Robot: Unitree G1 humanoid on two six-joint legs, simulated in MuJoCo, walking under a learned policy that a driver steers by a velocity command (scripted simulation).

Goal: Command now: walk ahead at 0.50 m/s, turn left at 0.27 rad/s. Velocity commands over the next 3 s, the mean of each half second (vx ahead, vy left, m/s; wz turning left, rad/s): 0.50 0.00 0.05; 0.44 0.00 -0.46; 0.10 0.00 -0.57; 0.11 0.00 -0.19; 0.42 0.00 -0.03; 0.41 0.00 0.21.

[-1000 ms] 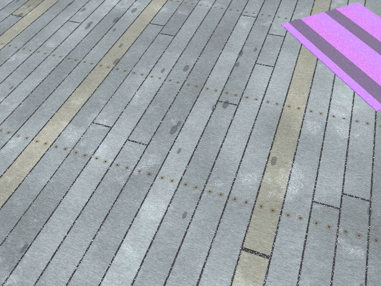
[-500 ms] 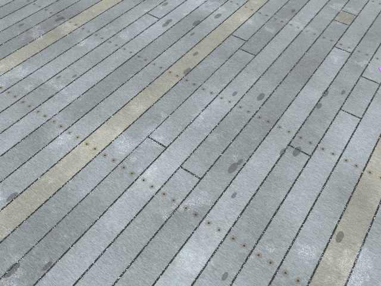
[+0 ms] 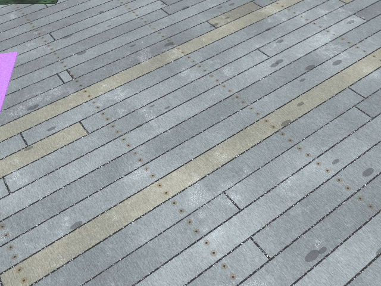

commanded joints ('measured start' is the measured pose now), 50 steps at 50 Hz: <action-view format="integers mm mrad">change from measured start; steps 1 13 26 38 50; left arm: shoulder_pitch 8 90 -98 -192 -64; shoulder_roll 116 114 48 61 169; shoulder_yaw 25 13 22 16 64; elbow -28 32 0 -72 -21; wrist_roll -6 -15 5 16 -20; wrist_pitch -20 17 74 66 48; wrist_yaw -5 0 -35 -43 4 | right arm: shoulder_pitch -25 224 137 194 101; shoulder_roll -22 -122 -35 -106 -13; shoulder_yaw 4 -13 3 -9 11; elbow -67 7 89 169 23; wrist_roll -3 -38 22 12 3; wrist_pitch -7 -54 -94 -66 -6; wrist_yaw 9 -28 -47 -78 -56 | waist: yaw -23 -175 -28 -3 -73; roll -151 6 -2 43 -72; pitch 16 -226 53 -11 -70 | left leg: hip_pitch -105 671 478 695 39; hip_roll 34 186 237 267 76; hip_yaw -4 -63 73 298 76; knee -102 -617 -949 -569 50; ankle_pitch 94 -15 330 1098 -39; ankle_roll -20 131 123 64 -103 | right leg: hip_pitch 57 -86 -540 -277 -18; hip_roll -245 -157 -97 54 -136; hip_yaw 178 -12 147 -74 272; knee -194 500 662 273 -4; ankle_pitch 227 331 94 -26 888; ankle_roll -139 -45 17 -125 -236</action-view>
